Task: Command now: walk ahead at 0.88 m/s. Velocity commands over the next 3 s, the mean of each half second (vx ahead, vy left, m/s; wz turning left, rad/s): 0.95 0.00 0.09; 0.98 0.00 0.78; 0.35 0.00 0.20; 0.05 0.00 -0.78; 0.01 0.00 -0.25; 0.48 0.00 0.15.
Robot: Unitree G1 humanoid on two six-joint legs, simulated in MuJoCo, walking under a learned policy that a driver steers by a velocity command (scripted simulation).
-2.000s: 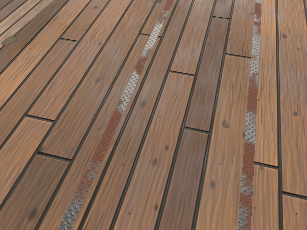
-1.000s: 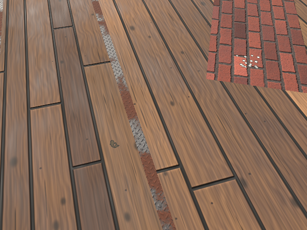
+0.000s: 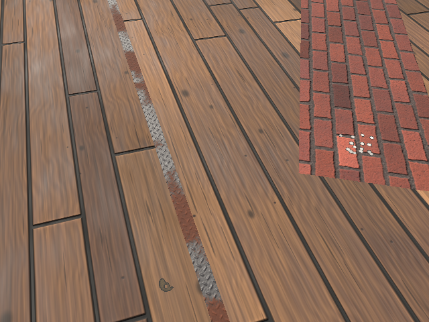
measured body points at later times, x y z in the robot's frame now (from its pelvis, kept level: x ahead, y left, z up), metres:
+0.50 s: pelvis +0.42 -0.03 -0.01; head +0.43 -0.02 +0.44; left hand +0.41 +0.25 -0.14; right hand +0.54 -0.28 -0.12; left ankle +0.41 +0.11 -0.65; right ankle +0.40 -0.09 -0.74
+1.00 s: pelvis +0.88 +0.08 -0.01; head +0.90 +0.08 +0.44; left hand +1.00 +0.37 -0.07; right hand +0.97 -0.20 -0.14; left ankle +0.83 +0.07 -0.74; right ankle +1.07 -0.06 -0.66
